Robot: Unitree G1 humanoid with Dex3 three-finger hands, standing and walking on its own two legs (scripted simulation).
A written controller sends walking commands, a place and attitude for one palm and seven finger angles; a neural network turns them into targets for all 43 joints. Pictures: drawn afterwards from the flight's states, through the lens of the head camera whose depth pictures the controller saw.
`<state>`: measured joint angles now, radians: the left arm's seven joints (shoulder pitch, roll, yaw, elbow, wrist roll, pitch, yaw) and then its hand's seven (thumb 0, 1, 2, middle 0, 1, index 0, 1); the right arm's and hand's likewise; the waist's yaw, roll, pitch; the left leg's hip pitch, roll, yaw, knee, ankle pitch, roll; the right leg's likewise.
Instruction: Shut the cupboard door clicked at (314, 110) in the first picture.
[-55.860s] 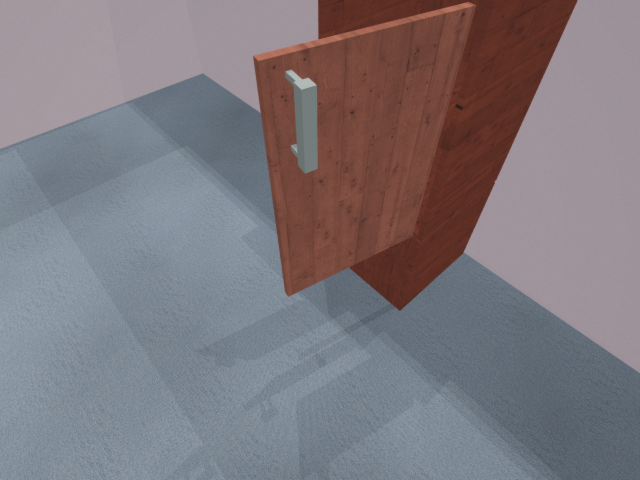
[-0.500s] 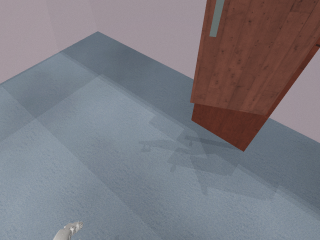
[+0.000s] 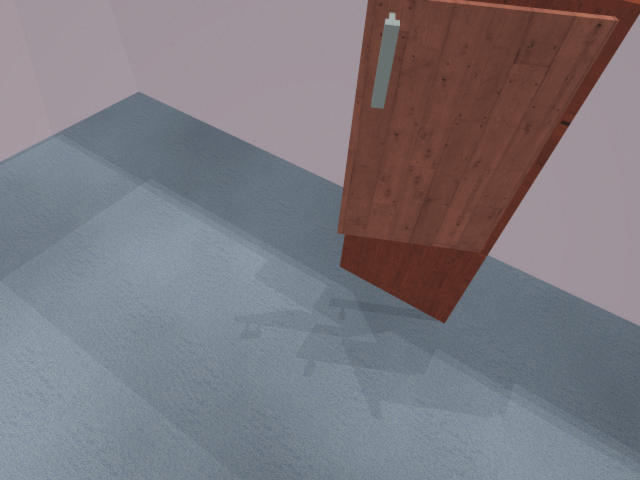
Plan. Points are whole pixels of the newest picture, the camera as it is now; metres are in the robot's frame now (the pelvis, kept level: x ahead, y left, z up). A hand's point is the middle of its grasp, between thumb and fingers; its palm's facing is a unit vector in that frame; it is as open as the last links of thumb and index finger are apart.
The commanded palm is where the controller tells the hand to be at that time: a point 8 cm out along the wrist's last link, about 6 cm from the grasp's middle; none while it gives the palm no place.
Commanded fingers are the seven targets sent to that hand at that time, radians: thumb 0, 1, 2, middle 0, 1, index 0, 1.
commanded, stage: take the last steps up to it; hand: left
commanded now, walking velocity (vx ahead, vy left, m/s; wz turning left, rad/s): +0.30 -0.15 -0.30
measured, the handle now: (384, 61) +0.75 -0.06 +0.16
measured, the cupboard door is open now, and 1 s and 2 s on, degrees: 25 25 25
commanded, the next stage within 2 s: come to a stop and stand still in 0.72 s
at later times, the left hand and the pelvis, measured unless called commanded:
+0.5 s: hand (280, 384) +0.29 +0.08 -0.16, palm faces -0.22 -0.95 -0.21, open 7.4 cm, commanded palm none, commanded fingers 0.00 0.90 0.90 -0.20 -0.30 -0.20 -0.30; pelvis +0.13 -0.09 -0.01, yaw -10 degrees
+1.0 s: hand (316, 370) +0.32 +0.02 -0.17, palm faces -0.07 -0.98 -0.17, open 7.3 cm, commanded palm none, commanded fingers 0.00 0.90 0.90 -0.20 -0.30 -0.20 -0.30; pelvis +0.28 -0.15 +0.01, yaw -7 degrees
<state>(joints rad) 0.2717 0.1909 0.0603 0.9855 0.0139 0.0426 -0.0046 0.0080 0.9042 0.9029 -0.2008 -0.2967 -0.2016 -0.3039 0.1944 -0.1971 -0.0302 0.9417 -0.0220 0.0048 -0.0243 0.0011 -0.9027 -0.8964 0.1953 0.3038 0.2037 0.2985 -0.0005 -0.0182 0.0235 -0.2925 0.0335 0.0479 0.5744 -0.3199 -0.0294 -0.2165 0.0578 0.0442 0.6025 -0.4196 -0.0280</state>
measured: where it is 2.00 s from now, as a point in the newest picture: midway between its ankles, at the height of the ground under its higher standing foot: outside the picture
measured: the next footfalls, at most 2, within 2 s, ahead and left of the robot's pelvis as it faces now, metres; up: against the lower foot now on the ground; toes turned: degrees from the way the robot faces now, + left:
right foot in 0.46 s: +0.21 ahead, -0.22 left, +0.00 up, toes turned -15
left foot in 0.82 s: +0.35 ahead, -0.05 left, +0.00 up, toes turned +0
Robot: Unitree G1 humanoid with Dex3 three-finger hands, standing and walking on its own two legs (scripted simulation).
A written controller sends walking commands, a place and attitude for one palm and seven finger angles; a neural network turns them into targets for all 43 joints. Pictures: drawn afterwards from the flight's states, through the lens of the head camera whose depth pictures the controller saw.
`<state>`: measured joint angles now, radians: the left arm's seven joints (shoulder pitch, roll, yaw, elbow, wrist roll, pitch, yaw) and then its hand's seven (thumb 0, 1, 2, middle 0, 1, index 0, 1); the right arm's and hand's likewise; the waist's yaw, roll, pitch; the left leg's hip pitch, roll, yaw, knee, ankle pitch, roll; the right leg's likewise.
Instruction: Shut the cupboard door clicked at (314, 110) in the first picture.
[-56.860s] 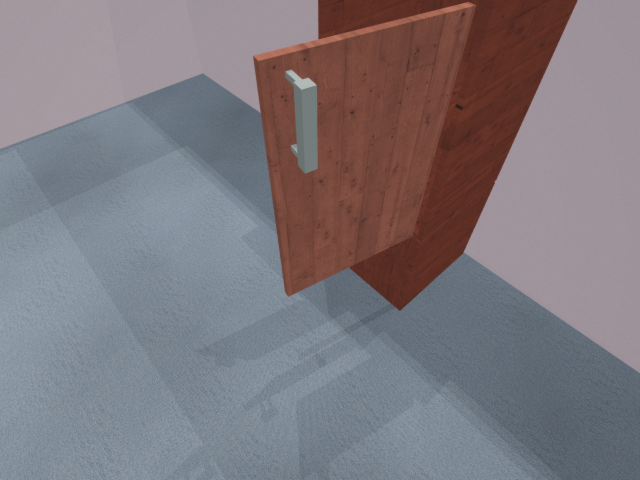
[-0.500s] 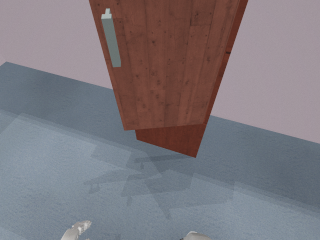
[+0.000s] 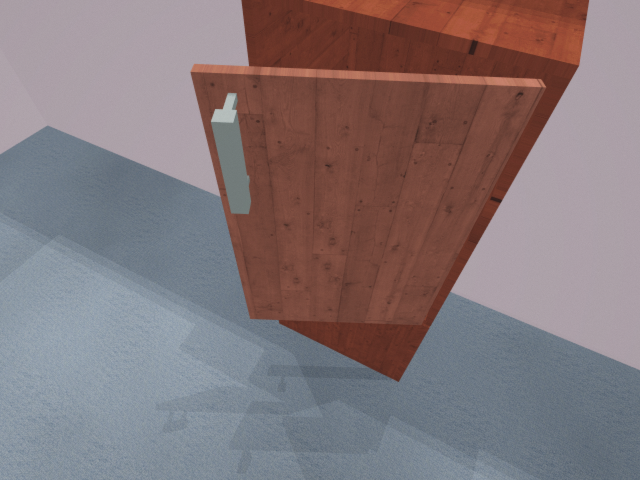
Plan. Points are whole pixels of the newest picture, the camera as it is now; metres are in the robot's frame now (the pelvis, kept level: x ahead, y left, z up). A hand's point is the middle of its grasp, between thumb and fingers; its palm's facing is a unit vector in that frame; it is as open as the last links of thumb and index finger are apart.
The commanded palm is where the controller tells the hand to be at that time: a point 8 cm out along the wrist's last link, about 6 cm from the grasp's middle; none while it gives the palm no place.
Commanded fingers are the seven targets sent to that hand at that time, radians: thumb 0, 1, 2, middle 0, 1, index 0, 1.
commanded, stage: come to a stop and stand still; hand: left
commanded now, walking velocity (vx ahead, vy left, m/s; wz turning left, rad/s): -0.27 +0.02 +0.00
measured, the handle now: (236, 156) +0.45 +0.14 +0.16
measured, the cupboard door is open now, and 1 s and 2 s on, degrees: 25 25 25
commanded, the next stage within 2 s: look again from close up in 1.10 s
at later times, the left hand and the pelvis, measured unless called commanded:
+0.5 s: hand out of the picture +0.05 +0.21 -0.18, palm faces +0.08 -0.97 -0.24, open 7.4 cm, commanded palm none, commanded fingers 0.00 0.90 0.90 -0.20 -0.30 -0.20 -0.30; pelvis +0.00 +0.01 +0.00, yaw +1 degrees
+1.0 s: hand out of the picture -0.02 +0.16 -0.17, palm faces +0.01 -0.98 -0.18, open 7.3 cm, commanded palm none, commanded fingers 0.00 0.90 0.90 -0.20 -0.30 -0.20 -0.30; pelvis -0.03 -0.01 +0.01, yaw +0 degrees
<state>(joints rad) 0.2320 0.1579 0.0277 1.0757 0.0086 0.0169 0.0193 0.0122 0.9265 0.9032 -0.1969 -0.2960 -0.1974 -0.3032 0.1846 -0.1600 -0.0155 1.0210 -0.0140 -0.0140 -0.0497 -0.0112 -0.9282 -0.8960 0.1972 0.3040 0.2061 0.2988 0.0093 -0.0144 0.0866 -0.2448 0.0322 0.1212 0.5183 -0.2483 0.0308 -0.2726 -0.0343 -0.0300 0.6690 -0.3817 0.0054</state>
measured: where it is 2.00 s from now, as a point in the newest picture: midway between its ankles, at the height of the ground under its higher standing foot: outside the picture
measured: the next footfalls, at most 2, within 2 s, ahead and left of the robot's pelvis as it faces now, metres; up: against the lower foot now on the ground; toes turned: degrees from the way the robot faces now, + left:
right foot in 0.04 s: +0.05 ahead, -0.14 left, +0.00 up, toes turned -1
left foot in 0.40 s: +0.02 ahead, +0.11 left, +0.00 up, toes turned +4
